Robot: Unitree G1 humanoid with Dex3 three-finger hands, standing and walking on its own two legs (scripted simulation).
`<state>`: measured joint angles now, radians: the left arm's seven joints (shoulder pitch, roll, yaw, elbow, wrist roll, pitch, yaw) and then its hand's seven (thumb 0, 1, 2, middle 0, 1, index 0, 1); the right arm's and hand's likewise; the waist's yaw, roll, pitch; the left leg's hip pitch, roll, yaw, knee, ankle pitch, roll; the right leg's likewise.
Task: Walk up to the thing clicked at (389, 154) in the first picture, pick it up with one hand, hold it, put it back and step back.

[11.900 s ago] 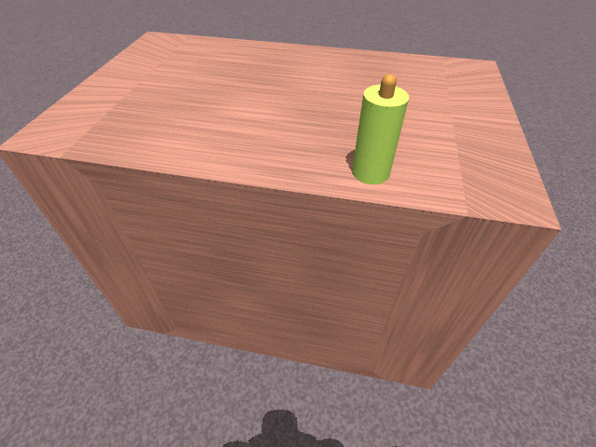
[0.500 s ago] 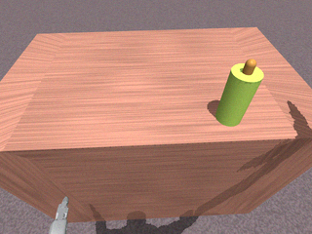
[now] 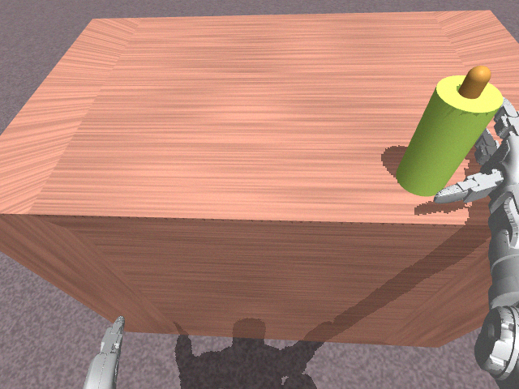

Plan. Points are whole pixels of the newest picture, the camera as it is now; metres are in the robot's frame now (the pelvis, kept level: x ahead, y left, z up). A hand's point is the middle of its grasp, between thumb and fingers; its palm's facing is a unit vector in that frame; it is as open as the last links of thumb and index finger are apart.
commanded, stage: close in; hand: right
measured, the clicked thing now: (445, 132) +0.45 -0.22 +0.16
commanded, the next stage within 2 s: rest palm in 0.24 s
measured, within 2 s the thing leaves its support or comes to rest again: leaves its support in 1.70 s
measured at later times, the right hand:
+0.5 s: hand (434, 159) +0.44 -0.21 +0.12, palm faces +0.22 +0.98 +0.02, open 17.5 cm
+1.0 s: hand (434, 153) +0.45 -0.21 +0.12, palm faces +0.23 +0.97 +0.01, open 11.8 cm
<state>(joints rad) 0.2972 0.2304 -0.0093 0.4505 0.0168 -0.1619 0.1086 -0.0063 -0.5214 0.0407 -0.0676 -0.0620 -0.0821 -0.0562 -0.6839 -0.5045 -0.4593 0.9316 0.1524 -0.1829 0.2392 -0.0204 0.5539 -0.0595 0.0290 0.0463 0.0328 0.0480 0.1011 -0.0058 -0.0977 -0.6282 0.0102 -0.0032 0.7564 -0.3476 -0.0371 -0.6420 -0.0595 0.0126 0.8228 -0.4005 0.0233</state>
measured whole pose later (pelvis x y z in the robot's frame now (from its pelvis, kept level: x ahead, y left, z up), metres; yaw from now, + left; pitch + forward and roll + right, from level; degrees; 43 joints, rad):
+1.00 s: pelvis -0.01 +0.00 +0.00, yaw +0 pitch +11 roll +1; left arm 0.36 0.23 0.04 0.33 0.00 -0.11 0.03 -0.01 -0.54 0.07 -0.05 -0.05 -0.05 -0.05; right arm -0.71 -0.39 -0.38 0.89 0.10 -0.17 0.04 -0.02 0.40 -0.34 0.82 0.59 0.82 0.59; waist 0.09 -0.01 -0.09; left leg -0.61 0.02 -0.02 0.76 -0.34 -0.04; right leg -0.61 -0.05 0.00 0.81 -0.38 0.02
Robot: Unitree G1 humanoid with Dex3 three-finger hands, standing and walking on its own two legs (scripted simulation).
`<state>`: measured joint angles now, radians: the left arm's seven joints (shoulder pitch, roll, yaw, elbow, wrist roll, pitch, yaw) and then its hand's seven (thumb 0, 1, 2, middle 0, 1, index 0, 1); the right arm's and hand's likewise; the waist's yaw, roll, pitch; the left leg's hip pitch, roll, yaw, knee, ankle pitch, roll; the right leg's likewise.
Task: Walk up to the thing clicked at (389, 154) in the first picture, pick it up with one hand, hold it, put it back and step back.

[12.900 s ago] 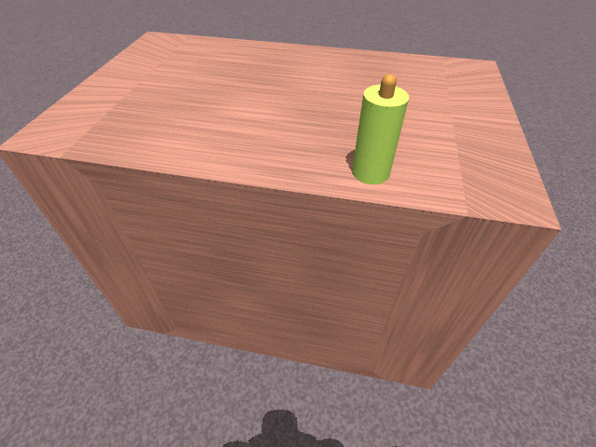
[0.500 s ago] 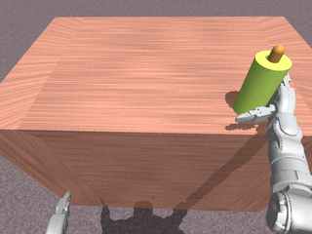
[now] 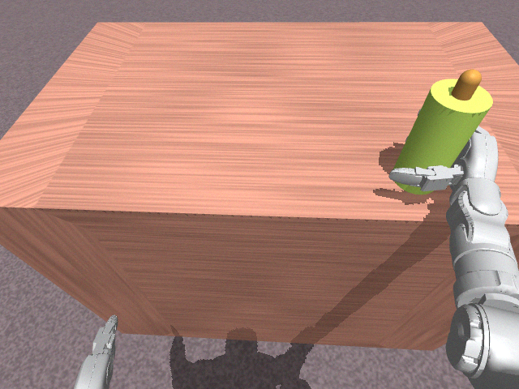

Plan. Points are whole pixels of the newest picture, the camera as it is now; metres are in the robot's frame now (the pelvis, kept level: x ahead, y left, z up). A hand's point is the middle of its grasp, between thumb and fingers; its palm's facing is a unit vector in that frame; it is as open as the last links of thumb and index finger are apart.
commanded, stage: close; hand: right
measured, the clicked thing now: (439, 133) +0.46 -0.22 +0.16
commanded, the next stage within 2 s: settle in 0.12 s
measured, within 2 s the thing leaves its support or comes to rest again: leaves its support in 0.70 s
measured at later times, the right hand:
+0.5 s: hand (430, 154) +0.46 -0.22 +0.12, palm faces +0.24 +0.97 -0.01, open 10.1 cm
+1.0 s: hand (438, 137) +0.46 -0.22 +0.15, palm faces +0.24 +0.97 -0.02, open 10.1 cm
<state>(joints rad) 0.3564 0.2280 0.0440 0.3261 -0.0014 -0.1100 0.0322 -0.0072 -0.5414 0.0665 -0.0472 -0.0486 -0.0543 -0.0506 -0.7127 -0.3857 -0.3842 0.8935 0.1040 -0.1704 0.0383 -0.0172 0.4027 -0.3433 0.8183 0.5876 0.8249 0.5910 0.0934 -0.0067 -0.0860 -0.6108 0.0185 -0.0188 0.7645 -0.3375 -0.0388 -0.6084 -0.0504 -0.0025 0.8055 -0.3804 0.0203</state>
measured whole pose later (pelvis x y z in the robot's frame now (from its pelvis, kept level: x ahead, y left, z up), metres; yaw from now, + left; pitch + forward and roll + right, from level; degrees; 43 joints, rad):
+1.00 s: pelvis +0.02 +0.00 +0.01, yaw +0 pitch +6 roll +1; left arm 0.30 0.23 0.05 0.43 -0.02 -0.12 0.08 -0.01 -0.55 0.08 -0.06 -0.05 -0.06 -0.06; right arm -0.65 -0.36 -0.34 0.72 0.12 0.01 0.02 -0.01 0.38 -1.08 0.70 0.98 0.71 0.99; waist 0.06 -0.02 -0.06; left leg -0.45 0.03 -0.01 0.66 -0.32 -0.04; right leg -0.44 -0.04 0.00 0.69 -0.36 0.02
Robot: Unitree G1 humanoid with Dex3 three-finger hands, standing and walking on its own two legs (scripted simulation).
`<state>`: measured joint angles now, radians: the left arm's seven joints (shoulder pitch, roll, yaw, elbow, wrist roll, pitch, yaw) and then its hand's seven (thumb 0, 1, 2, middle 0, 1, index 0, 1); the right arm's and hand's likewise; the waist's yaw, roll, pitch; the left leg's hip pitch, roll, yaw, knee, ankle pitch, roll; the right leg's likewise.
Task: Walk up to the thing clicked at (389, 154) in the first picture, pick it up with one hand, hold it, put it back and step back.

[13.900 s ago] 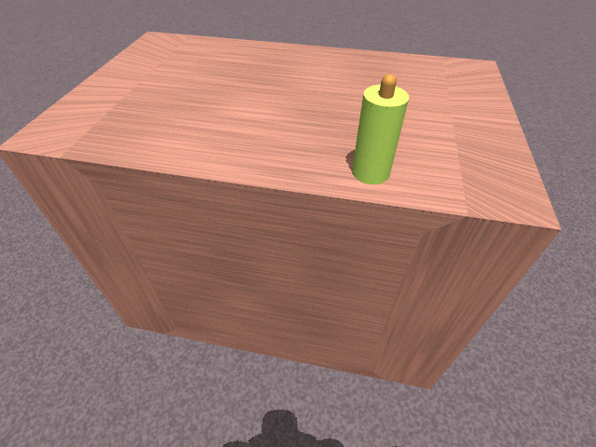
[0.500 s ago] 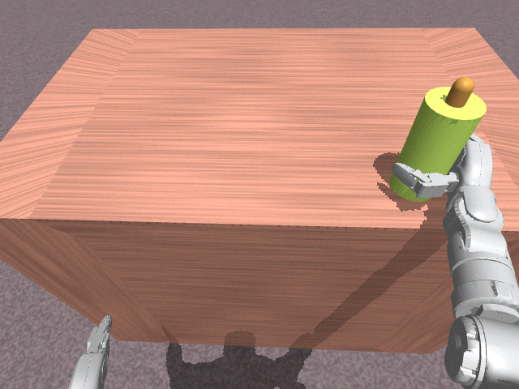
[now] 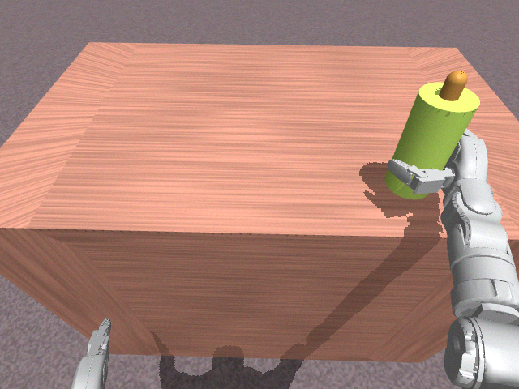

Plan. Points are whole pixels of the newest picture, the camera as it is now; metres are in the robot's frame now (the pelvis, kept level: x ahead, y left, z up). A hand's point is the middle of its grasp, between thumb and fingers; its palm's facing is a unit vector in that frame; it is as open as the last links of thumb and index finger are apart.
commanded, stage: settle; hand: right
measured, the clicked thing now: (429, 136) +0.45 -0.21 +0.18
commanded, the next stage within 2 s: lift in 0.22 s
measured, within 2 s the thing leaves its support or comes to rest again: neither
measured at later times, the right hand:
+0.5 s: hand (426, 156) +0.42 -0.21 +0.16, palm faces +0.23 +0.97 -0.03, open 10.2 cm
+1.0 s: hand (459, 133) +0.37 -0.19 +0.25, palm faces +0.22 +0.98 -0.03, open 10.2 cm
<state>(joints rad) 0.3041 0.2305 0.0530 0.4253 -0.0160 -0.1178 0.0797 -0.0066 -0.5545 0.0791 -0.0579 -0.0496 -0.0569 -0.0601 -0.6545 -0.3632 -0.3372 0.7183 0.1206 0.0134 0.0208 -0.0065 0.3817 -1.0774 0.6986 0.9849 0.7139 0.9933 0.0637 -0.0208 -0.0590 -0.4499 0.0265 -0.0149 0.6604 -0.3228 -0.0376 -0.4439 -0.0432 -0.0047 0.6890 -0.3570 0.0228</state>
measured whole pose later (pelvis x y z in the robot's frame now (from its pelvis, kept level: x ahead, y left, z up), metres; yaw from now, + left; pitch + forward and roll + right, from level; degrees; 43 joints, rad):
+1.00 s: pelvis -0.02 +0.01 +0.01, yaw -1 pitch +0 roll +0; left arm 0.29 0.24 0.09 0.53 -0.03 -0.17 0.09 -0.01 -0.53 0.06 -0.05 -0.05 -0.05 -0.05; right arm -0.56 -0.31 -0.31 0.18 0.18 0.48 0.00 -0.01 0.41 -1.11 0.69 1.02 0.71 1.02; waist 0.00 -0.08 -0.07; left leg -0.32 0.04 0.00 0.62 -0.30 -0.03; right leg -0.31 -0.03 0.01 0.63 -0.31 0.03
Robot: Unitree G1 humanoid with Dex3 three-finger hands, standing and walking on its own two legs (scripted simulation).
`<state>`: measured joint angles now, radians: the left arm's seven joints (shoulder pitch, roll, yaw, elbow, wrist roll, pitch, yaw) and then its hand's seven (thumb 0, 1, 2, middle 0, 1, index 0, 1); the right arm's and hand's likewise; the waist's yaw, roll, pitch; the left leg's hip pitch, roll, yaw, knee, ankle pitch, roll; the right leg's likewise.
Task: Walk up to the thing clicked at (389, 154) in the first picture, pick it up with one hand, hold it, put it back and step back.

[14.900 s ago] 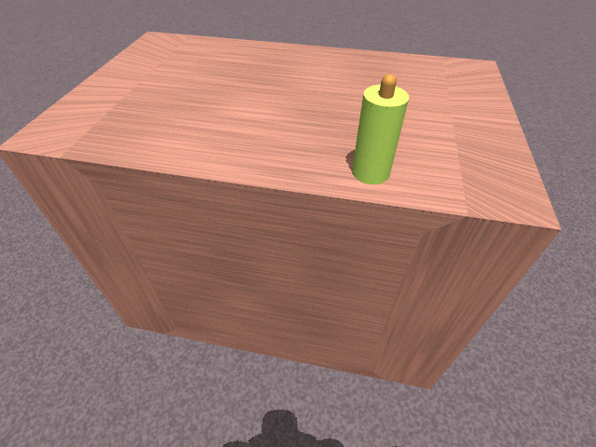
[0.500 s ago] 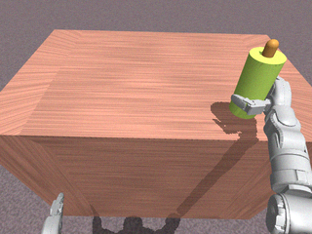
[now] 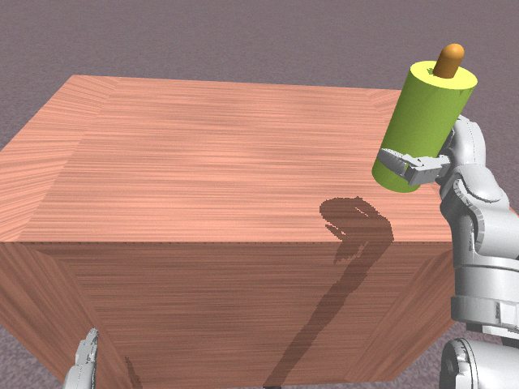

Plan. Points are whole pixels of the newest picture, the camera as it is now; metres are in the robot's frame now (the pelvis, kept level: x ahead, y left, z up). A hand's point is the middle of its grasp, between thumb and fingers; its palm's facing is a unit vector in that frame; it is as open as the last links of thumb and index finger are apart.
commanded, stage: lift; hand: right
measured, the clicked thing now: (421, 121) +0.39 -0.19 +0.28
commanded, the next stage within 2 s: hold in 0.68 s
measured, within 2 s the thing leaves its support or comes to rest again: neither
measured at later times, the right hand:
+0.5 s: hand (424, 142) +0.34 -0.18 +0.28, palm faces +0.19 +0.98 -0.04, open 10.2 cm
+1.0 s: hand (438, 134) +0.32 -0.17 +0.30, palm faces +0.16 +0.99 -0.04, open 10.2 cm
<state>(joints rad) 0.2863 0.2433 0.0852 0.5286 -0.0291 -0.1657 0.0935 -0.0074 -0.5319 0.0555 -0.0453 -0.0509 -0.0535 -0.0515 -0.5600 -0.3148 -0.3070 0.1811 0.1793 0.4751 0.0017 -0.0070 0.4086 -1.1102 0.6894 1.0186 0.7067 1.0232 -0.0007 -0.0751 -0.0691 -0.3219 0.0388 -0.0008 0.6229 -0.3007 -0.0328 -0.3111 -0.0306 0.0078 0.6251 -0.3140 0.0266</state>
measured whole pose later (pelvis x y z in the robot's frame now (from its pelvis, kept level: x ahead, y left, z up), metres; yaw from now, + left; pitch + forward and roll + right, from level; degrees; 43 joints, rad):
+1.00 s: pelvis -0.02 +0.00 +0.00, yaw -1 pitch -3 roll +0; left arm 0.27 0.27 0.08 0.61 -0.04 -0.28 0.09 -0.01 -0.55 0.06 -0.05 -0.05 -0.05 -0.05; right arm -0.59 -0.33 -0.33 -0.11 0.23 0.85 0.01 -0.01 0.42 -1.12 0.69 1.02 0.71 1.03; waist -0.01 -0.10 -0.09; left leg -0.30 0.05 0.02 0.63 -0.29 -0.03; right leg -0.29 -0.02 0.03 0.63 -0.29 0.03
